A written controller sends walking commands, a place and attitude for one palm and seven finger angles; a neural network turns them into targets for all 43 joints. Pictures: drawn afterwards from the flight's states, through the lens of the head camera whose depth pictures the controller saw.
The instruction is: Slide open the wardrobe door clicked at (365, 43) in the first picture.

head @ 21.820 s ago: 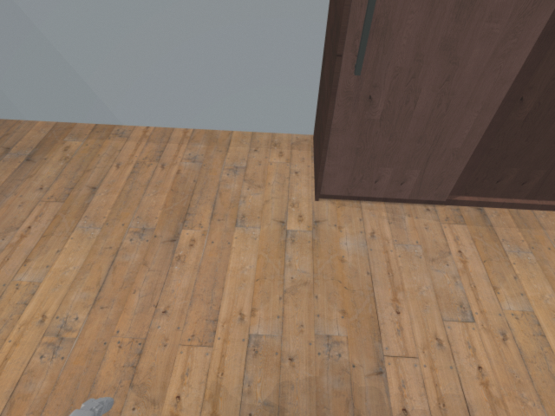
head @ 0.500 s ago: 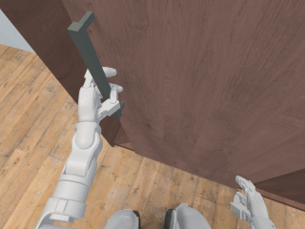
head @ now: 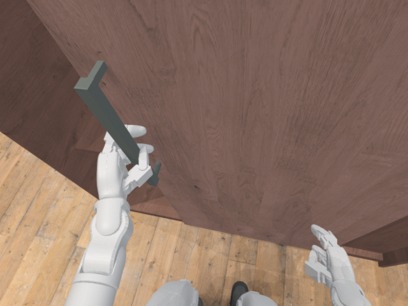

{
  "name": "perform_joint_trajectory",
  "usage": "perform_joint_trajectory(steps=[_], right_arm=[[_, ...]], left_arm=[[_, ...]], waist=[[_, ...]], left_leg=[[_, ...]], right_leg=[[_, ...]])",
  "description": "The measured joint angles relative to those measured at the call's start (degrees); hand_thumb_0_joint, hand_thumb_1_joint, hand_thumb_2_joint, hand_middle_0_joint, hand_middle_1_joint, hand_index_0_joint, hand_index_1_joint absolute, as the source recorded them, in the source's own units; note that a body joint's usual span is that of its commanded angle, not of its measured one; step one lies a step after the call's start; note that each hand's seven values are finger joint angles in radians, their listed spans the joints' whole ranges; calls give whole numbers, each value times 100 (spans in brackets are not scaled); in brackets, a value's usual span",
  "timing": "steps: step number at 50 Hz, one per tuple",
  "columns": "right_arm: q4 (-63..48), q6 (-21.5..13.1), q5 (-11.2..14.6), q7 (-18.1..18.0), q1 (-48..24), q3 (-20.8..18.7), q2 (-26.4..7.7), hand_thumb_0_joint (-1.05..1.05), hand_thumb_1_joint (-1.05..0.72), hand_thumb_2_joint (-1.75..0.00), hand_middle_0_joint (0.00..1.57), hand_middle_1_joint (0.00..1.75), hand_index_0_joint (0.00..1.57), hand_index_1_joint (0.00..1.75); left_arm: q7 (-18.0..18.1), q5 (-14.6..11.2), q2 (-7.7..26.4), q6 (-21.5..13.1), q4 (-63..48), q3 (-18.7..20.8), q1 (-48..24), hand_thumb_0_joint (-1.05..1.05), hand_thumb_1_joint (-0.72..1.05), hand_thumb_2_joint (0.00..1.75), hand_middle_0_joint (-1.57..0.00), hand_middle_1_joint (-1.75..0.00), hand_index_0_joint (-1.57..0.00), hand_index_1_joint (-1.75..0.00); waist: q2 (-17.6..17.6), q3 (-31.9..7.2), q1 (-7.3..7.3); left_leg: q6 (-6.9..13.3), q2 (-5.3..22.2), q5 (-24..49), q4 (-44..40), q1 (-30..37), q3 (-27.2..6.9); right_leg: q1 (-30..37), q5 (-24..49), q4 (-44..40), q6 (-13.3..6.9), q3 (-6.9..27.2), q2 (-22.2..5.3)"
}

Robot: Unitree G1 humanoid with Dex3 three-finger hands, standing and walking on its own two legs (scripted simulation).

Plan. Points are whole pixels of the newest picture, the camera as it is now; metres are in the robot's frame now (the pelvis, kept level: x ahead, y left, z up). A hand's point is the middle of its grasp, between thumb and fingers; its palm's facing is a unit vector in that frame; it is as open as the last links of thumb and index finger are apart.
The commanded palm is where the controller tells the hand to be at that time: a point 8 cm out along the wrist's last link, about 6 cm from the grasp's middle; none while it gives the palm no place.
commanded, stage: step sideways, sliding the door along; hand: left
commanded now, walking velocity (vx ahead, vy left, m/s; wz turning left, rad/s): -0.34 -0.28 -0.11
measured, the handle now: (133, 139) +0.37 +0.18 +0.08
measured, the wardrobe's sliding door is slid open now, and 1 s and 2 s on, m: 0.36 0.45 0.45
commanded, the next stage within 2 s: stop walking and hold the door there in 0.64 s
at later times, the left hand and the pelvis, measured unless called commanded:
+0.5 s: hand (194, 171) +0.32 +0.06 +0.07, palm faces +0.44 -0.89 -0.12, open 6.5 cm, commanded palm +0.28 +0.02 +0.07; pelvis -0.06 -0.16 -0.01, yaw -5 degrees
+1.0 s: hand (190, 173) +0.32 +0.07 +0.06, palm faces +0.52 -0.75 -0.41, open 6.4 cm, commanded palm +0.28 +0.09 +0.06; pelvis -0.04 -0.26 -0.01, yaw -7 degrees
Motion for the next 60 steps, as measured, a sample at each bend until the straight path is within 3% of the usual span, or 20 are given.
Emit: perform_joint_trajectory(steps=[4,7,11,19,21,22,23,26,29,30,31,34,38,42,44,46,48,51,55,60], right_arm=[[-88,146,-22,-2,89,-32,-25,1,-91,-90,20,30,20,30],[-25,113,-131,23,140,-39,167,1,-91,-90,20,30,19,30],[-37,19,-220,53,378,111,279,1,-91,-90,20,30,20,30],[-58,-171,-70,109,870,283,625,1,-90,-90,20,30,20,30],[59,-257,11,141,846,280,559,1,-90,-90,20,30,20,30],[150,-271,35,144,786,241,456,1,-90,-90,20,30,20,30],[239,-266,46,126,742,193,358,1,-90,-90,20,30,20,30],[486,-206,54,-41,645,36,93,1,-90,-90,20,30,20,30],[592,-260,70,-196,643,-88,-179,1,-90,-90,20,30,20,30],[575,-268,77,-231,666,-132,-270,1,-90,-90,20,30,20,30],[585,-270,63,-243,665,-211,-268,1,-90,-90,20,30,20,30],[623,-233,28,-43,663,-279,-60,1,-91,-90,20,30,19,30],[393,-329,-6,159,716,-157,85,1,-91,-90,20,30,19,30],[268,-205,-26,188,509,66,287,1,-90,-90,20,30,20,30],[171,-241,28,172,539,128,330,1,-90,-90,20,30,20,30],[178,-239,63,133,478,180,275,1,-90,-90,20,30,20,30],[304,-157,84,23,223,166,123,1,-90,-90,20,30,20,30],[458,-130,142,-144,40,106,-134,1,-90,-90,20,30,20,30],[655,-124,147,-245,99,59,-416,1,-90,-90,20,30,20,30],[793,-116,138,-317,501,-14,-573,1,-90,-90,20,30,20,30]], left_arm=[[-152,49,154,-131,-124,-226,-16,2,78,83,-39,-135,-25,-140],[-298,171,409,-84,43,-310,-208,1,77,82,-42,-137,-23,-140],[-282,210,342,276,269,-184,-262,1,78,82,-38,-133,-22,-140],[-72,-238,717,640,814,849,-745,2,78,85,-36,-125,-17,-140],[76,-310,775,674,1044,1137,-1040,1,78,86,-37,-124,-13,-140],[150,-364,743,653,1207,1282,-1174,1,78,86,-36,-122,-12,-140],[195,-411,736,628,1345,1405,-1265,1,78,87,-34,-120,-11,-140],[252,-453,831,632,1476,1602,-1312,0,77,86,-31,-115,-8,-140],[300,-394,877,603,1357,1626,-1298,0,77,86,-32,-115,-6,-140],[298,-372,899,581,1267,1596,-1290,0,76,86,-33,-116,-6,-140],[265,-358,971,575,1186,1553,-1336,0,76,86,-33,-118,-6,-140],[132,-226,1129,603,1197,1515,-1630,0,77,86,-32,-120,-7,-140],[141,-255,1102,717,1325,1641,-1794,1,78,86,-28,-119,-7,-140],[-282,42,1865,399,1906,2038,-1273,-6,71,83,-31,-121,-14,-140],[-373,-37,2154,451,2266,2159,-1158,-8,69,82,-32,-120,-18,-140],[-332,8,2282,508,2653,2375,-1118,-10,67,81,-33,-120,-19,-140],[-287,35,2279,475,3085,2657,-1130,-11,67,80,-32,-119,-20,-140],[-234,116,2292,547,3510,2884,-1127,-12,66,79,-32,-120,-22,-140],[-161,244,2282,465,3839,2989,-1158,-11,66,78,-31,-123,-24,-137],[-115,356,2241,391,3684,2789,-1217,-11,64,79,-30,-128,-27,-134]], waist=[[-77,-99,-141],[-336,-31,-237],[-40,-150,-203],[81,-229,58],[194,-82,50],[375,32,-38],[440,77,-112],[206,-17,-125],[164,-48,-226],[251,-43,-259],[231,18,-264],[-92,248,-11],[18,368,190],[88,116,89],[146,-30,79],[278,-144,-36],[380,-157,-235],[316,-191,-432],[187,-321,-579],[11,-528,-592]], left_leg=[[242,329,1935,-1603,658,155],[193,431,1613,-1492,763,172],[-107,985,1616,-1615,906,138],[-700,1882,1791,-1574,849,90],[-556,2064,1755,-1350,703,-109],[-196,2156,1825,-1231,599,-278],[55,2057,1549,-960,436,-423],[145,1119,230,468,-57,-524],[106,631,670,-284,161,-199],[143,670,1717,-843,367,-111],[143,721,1826,-1043,473,-134],[-5,818,1235,-1296,773,-121],[-202,1181,1384,-1745,1129,-180],[-343,1489,1356,-1796,1313,17],[-424,1587,1150,-1479,1299,97],[-294,1671,921,-732,1006,-5],[-61,1272,177,630,371,-499],[91,536,-256,1840,-255,-632],[131,210,-30,1495,-464,-406],[172,245,705,40,-81,-296]], right_leg=[[-169,-54,316,-20,-118,380],[-702,-1413,2113,537,228,415],[-945,-1691,3202,748,308,221],[177,-1112,1198,904,160,-372],[451,-641,768,843,-21,-235],[518,-642,716,754,-171,-108],[500,-664,682,673,-252,-82],[182,-628,626,541,-153,-271],[37,-435,511,478,-266,-281],[-57,-405,663,496,-377,-199],[-187,-508,1016,583,-354,-145],[-490,-1692,2088,681,63,24],[-487,-1460,2172,697,-51,62],[-368,-910,1555,726,-159,16],[-66,-314,829,707,-297,-52],[145,-331,566,557,-394,-33],[-11,-609,847,406,-369,-109],[-79,-614,888,404,-219,-359],[-43,-525,751,447,-158,-529],[-14,-499,741,499,-268,-534]])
